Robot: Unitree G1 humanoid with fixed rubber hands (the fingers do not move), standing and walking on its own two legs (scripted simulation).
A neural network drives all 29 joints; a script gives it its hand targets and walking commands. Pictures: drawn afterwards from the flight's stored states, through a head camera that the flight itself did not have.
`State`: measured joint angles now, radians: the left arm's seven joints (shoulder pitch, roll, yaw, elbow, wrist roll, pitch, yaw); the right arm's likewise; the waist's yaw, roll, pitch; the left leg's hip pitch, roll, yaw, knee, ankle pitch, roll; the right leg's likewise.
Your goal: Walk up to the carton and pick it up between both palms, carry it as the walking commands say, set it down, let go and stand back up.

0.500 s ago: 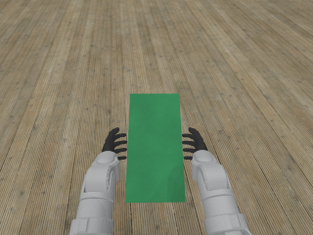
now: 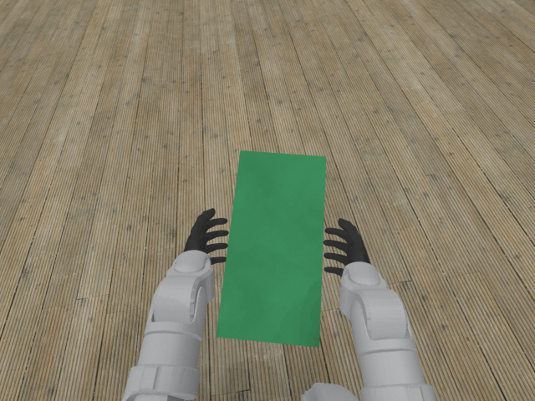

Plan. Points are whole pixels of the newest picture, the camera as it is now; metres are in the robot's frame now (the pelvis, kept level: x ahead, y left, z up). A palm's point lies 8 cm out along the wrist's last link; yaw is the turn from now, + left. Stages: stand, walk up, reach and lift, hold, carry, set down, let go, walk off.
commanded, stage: carry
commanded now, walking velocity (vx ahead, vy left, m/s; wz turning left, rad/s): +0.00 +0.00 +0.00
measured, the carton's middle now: (275, 249) +0.37 -0.02 -0.07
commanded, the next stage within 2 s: none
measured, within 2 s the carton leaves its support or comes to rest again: neither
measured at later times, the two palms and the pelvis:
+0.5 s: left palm (241, 64) +0.82 +0.03 +0.02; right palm (340, 78) +0.78 -0.20 -0.01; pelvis +0.49 -0.04 +0.00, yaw -6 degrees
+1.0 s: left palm out of the picture +1.22 +0.04 +0.06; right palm out of the picture +1.24 -0.19 +0.06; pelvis +0.91 -0.09 +0.02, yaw -2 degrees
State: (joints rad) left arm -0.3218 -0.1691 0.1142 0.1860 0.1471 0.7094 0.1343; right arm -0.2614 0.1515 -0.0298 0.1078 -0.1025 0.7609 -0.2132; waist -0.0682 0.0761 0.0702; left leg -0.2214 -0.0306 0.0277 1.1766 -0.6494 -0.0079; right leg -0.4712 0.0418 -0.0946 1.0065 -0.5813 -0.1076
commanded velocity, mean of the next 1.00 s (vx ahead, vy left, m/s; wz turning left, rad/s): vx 0.00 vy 0.00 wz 0.00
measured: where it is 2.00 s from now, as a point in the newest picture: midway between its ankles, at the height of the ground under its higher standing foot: (293, 168)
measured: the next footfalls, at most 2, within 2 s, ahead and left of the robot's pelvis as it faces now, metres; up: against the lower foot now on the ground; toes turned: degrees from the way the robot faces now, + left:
left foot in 0.24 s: +0.39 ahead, -0.01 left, +0.00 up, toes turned +3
right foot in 0.52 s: +0.68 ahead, -0.14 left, +0.00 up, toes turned -7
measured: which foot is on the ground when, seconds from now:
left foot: up 0.00-0.22, down 0.24-0.54, up 0.56-0.84, down 0.86-1.00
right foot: down 0.00-0.24, up 0.26-0.50, down 0.52-0.88, up 0.90-1.00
